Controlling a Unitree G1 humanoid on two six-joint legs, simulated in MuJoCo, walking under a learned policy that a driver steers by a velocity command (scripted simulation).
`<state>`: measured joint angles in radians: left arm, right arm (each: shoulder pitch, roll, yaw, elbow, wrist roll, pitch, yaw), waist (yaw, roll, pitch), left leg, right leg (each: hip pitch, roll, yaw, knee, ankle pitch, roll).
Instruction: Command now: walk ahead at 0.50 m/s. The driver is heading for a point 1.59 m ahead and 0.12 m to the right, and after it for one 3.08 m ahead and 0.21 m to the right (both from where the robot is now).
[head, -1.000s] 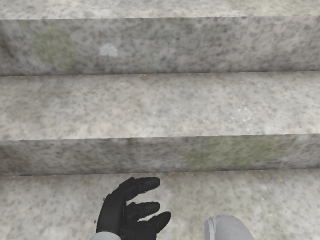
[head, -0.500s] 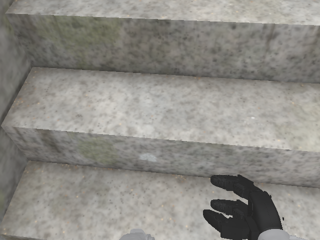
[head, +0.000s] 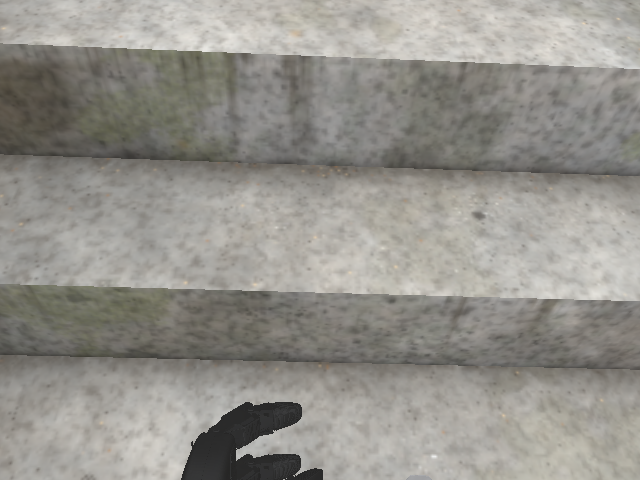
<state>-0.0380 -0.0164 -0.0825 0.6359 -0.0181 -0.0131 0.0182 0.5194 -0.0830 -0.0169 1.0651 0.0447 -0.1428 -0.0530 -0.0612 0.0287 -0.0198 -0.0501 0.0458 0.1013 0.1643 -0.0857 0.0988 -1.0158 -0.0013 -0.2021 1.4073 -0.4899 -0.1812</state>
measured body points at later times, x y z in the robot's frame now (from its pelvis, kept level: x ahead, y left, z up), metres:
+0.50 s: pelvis +0.24 +0.03 +0.20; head +0.29 +0.02 +0.65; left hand +0.14 +0.23 +0.06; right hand +0.50 -0.09 +0.12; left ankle +0.38 +0.12 -0.38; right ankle +0.13 -0.08 -0.55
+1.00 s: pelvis +0.46 +0.03 +0.40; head +0.50 +0.05 +0.85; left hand +0.69 +0.13 +0.31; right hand +0.37 -0.18 +0.27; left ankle +0.39 +0.12 -0.35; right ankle +0.59 -0.05 -0.18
